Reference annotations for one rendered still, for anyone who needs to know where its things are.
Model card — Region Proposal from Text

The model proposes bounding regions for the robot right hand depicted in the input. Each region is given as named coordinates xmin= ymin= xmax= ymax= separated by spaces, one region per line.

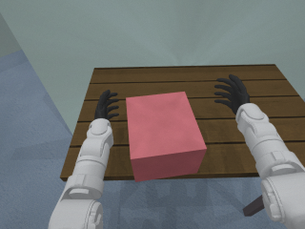
xmin=214 ymin=74 xmax=251 ymax=115

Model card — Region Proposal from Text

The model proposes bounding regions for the left robot forearm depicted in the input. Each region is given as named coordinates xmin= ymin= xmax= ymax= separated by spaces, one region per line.
xmin=48 ymin=118 xmax=113 ymax=229

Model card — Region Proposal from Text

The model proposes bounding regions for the table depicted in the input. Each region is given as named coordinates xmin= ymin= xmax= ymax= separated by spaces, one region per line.
xmin=60 ymin=64 xmax=305 ymax=217

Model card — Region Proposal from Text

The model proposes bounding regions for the robot right upper arm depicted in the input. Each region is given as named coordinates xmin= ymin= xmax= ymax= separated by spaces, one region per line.
xmin=260 ymin=172 xmax=305 ymax=229

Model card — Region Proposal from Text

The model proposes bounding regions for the right robot forearm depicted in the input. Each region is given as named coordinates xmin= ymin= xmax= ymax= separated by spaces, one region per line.
xmin=235 ymin=103 xmax=305 ymax=180

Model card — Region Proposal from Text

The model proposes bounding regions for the robot left hand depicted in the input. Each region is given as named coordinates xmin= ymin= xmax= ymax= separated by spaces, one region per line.
xmin=94 ymin=90 xmax=119 ymax=120

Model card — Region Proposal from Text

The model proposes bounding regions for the carton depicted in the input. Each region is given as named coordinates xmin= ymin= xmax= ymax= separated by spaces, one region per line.
xmin=126 ymin=92 xmax=207 ymax=182

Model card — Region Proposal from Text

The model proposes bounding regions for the robot left upper arm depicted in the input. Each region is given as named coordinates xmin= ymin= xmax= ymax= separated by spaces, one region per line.
xmin=50 ymin=198 xmax=104 ymax=229

